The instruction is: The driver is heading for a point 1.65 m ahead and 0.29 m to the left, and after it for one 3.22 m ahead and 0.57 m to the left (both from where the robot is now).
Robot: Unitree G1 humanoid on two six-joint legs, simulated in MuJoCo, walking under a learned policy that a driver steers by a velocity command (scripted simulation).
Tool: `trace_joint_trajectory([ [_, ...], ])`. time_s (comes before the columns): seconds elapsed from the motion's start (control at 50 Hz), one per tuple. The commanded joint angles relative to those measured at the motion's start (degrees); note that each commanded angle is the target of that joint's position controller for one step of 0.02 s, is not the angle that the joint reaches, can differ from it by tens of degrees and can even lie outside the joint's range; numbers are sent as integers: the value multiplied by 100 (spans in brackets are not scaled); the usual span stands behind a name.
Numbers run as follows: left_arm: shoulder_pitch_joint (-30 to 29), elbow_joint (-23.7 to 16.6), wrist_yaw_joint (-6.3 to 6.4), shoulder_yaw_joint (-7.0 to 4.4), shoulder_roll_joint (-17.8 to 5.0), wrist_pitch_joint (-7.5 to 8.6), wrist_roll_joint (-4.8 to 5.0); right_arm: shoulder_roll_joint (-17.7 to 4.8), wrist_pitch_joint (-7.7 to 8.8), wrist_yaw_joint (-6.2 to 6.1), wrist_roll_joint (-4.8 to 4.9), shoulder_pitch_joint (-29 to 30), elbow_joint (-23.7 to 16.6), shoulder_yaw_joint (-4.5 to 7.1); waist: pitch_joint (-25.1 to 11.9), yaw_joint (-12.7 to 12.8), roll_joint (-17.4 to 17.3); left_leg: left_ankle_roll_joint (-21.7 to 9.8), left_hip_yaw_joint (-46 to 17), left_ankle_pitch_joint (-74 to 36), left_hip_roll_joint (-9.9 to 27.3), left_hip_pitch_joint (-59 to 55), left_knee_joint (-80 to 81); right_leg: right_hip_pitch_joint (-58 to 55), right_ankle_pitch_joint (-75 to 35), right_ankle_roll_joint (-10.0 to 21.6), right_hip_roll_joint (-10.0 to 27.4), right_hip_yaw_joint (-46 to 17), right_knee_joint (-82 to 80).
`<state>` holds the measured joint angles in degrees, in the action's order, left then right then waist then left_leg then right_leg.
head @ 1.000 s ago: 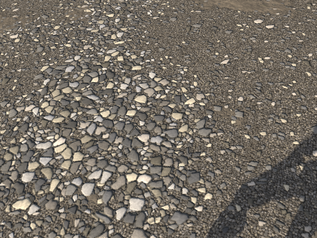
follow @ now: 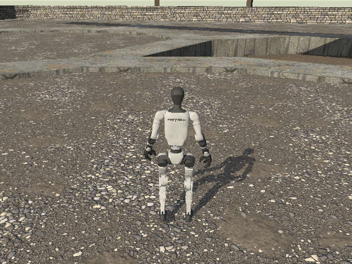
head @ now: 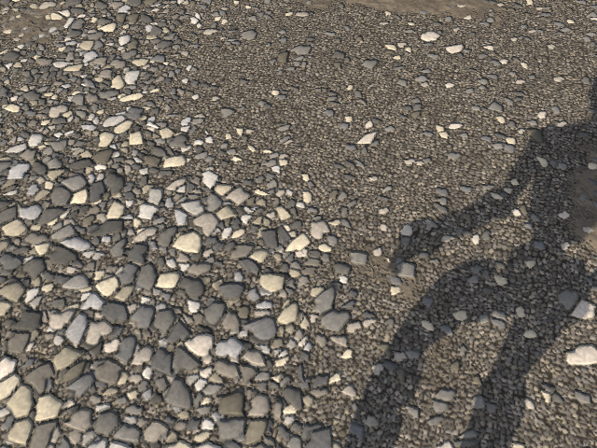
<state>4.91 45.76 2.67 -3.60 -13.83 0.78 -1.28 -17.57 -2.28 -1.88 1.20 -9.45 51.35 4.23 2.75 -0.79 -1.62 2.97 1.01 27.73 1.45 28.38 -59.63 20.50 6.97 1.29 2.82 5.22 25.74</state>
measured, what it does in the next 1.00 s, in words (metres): steps on the spot, turning left: left foot, then right foot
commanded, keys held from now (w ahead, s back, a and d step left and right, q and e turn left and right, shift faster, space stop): q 0.38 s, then no key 0.62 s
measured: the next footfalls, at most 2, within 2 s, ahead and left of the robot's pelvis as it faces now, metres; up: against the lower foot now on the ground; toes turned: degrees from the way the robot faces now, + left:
left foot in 0.16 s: +0.05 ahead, +0.13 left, +0.00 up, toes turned +12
right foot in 0.66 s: +0.12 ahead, -0.09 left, +0.00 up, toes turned +19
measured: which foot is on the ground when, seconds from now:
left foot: up 0.00-0.14, down 0.16-1.00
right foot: down 0.00-0.16, up 0.18-0.64, down 0.66-1.00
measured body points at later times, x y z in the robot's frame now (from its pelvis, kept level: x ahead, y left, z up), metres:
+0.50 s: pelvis +0.02 +0.04 +0.01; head +0.05 +0.08 +0.46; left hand +0.09 +0.36 -0.11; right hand +0.21 -0.20 -0.09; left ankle +0.01 +0.12 -0.74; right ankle +0.09 -0.12 -0.68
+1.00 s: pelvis +0.05 +0.02 +0.00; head +0.06 +0.03 +0.45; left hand +0.10 +0.31 -0.12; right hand +0.25 -0.20 -0.12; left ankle +0.01 +0.12 -0.74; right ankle +0.09 -0.10 -0.74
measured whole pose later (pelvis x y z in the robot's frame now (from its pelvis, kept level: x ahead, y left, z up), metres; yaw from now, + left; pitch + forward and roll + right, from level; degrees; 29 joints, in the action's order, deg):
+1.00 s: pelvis +0.05 +0.02 +0.00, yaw +19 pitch -1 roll +0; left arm 6.6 50.4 0.5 -1.8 -14.7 1.4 -0.5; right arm -15.6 -1.2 -0.7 -0.6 -10.3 47.7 2.5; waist 2.3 0.0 0.2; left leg -0.9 -5.9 17.2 -3.2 11.8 -30.3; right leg 12.0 16.5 -0.3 -0.2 -0.9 29.6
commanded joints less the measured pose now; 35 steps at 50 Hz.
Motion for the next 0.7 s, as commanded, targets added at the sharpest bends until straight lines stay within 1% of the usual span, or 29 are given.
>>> trace_joint_trajectory([
  [0.02,-302,-278,64,-234,-917,37,5,-208,-77,38,-29,-370,-339,56,-810,-73,1077,-36,55,-489,194,-520,633,-366,-597,1133,1368,-709,-1047],
  [0.06,-252,-218,77,-263,-1025,20,48,-306,-75,120,-36,-254,-463,75,-948,-21,1075,-125,138,-658,187,-743,1117,-580,-716,1125,1534,-678,-953],
  [0.08,-230,-189,78,-276,-1078,3,80,-366,-78,161,-40,-256,-507,96,-980,-27,1075,-187,201,-707,163,-860,1352,-668,-704,1078,1600,-660,-870],
  [0.1,-261,-171,77,-285,-1123,-20,127,-399,-82,201,-44,-326,-519,117,-982,-90,1046,-272,288,-879,123,-1051,1701,-684,-612,983,1617,-599,-741],
  [0.12,-326,-153,76,-290,-1143,-51,189,-399,-85,233,-57,-503,-476,141,-969,-211,980,-389,427,-1232,20,-1381,2225,-593,-380,823,1562,-464,-529],
  [0.14,-226,-84,67,-280,-1059,-83,238,-444,-94,243,-87,-699,-402,187,-944,-263,808,-558,447,-1484,-124,-1751,2692,-403,153,561,1397,-275,-170],
  [0.16,64,48,34,-251,-850,-129,227,-663,-93,216,-129,-798,-412,264,-653,-231,81,-856,-263,-2019,161,-2074,3481,197,974,94,999,149,753],
  [0.18,121,-144,-17,-153,-494,-159,-3,-1354,-90,94,-129,-752,-618,389,-409,41,-1795,-1616,-2518,-3560,1711,-2543,3967,1765,2958,-543,117,599,2641],
  [0.2,-589,-426,24,-207,-672,-118,12,-1499,43,157,-366,-775,-778,363,-581,-324,-1431,-2391,-3250,-3339,2101,-1977,4364,2069,3286,-509,-305,-474,3610],
  [0.22,-678,-442,62,-267,-855,-119,120,-1412,181,183,-408,-538,-814,355,-477,-214,-909,-2187,-2874,-2608,1826,-1830,4470,2111,2745,-384,-200,-771,3938],
  [0.24,-496,-339,102,-324,-950,-127,138,-1260,263,147,-258,-199,-875,335,-375,-14,-671,-1793,-2444,-2192,1497,-1823,4426,2157,2123,-311,-98,-870,3911],
  [0.26,-333,-189,155,-361,-986,-146,100,-987,269,104,-127,54,-943,260,-404,73,-542,-1510,-2167,-2065,1298,-1835,4349,2096,1772,-324,-32,-908,3868],
  [0.28,-233,-156,173,-377,-988,-143,61,-858,261,63,-73,138,-981,209,-434,118,-623,-1437,-1992,-2295,1173,-1742,4304,1936,1508,-368,-57,-905,3890],
  [0.3,-197,-161,157,-381,-945,-116,61,-765,252,30,-82,57,-989,172,-548,128,-605,-1441,-1918,-2576,1082,-1795,4263,1804,1322,-398,-125,-906,3953],
  [0.32,-157,-164,141,-374,-884,-84,87,-733,249,4,-98,-62,-982,160,-662,113,-543,-1463,-1873,-2837,1044,-1969,4210,1779,1187,-422,-174,-921,3893],
  [0.36,-199,-200,128,-340,-777,-35,118,-784,248,-35,-83,-259,-975,178,-752,42,-481,-1506,-1918,-3183,1027,-2343,4109,1866,1069,-479,-228,-974,3520],
  [0.38,-250,-231,120,-319,-737,-19,124,-823,238,-52,-65,-317,-978,193,-754,10,-491,-1513,-1972,-3210,1019,-2476,4075,1891,1048,-516,-240,-1004,3232],
  [0.42,-242,-219,81,-280,-701,-8,137,-831,212,-72,-65,-293,-1006,196,-783,-28,-553,-1504,-1950,-3078,993,-2581,4046,1708,956,-592,-209,-1000,2653],
  [0.46,-270,-214,29,-249,-695,-4,150,-837,194,-63,-94,-242,-1023,193,-734,-85,-630,-1536,-1954,-2941,964,-2396,4053,1318,954,-640,-182,-955,2203],
  [0.5,-263,-217,-19,-231,-732,10,170,-846,178,-26,-132,-188,-1027,181,-669,-126,-668,-1613,-1996,-3016,970,-2147,4025,894,1093,-637,-171,-895,1891],
  [0.54,-198,-204,-57,-225,-791,37,191,-837,156,17,-151,-109,-1034,159,-646,-140,-673,-1653,-2059,-3309,978,-2007,3930,513,1246,-593,-187,-828,1612],
  [0.58,-126,-188,-98,-207,-804,74,201,-791,131,40,-142,-39,-1027,119,-644,-121,-653,-1642,-2149,-3678,973,-2025,3772,198,1301,-523,-210,-776,1205],
  [0.6,-39,-158,-125,-194,-778,97,201,-747,118,41,-121,30,-1025,89,-649,-46,-618,-1589,-2157,-3817,925,-2032,3657,-31,1123,-467,-228,-739,798],
  [0.62,111,-95,-159,-177,-729,127,190,-690,104,34,-81,120,-1022,52,-651,92,-555,-1467,-2104,-3831,808,-1976,3527,-403,602,-388,-257,-677,98],
  [0.64,250,-42,-190,-170,-758,158,142,-636,106,24,-57,80,-998,21,-654,182,-438,-1260,-2063,-3597,655,-1815,3459,-915,-320,-275,-183,-752,-603],
  [0.66,366,-42,-180,-211,-1050,169,50,-503,147,18,-138,-87,-1000,-29,-834,100,-60,-957,-1869,-2912,412,-1491,3215,-1566,-1375,-88,361,-1200,-564],
  [0.68,313,-88,-158,-277,-1464,138,-3,-395,210,58,-244,-439,-984,-50,-944,-247,898,-675,-1292,-1481,-224,-1002,2656,-1987,-2794,362,1083,-1835,-282],
  [0.7,122,-41,-175,-179,-1133,113,-18,-366,230,66,-212,-366,-989,-56,-902,-253,1323,-429,-902,-659,-356,-971,2694,-1576,-2407,954,1408,-2176,-355],
])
